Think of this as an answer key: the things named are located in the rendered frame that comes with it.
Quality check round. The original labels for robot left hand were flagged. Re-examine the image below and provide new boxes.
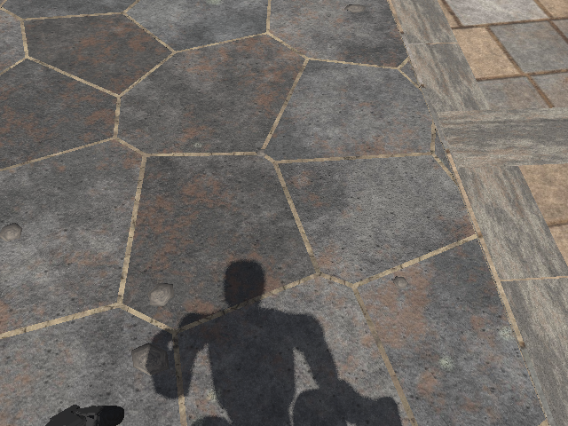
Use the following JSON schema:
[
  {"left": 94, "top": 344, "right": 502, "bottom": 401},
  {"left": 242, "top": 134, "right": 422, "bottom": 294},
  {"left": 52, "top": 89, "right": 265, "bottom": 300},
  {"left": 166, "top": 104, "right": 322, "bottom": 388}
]
[{"left": 45, "top": 405, "right": 124, "bottom": 426}]

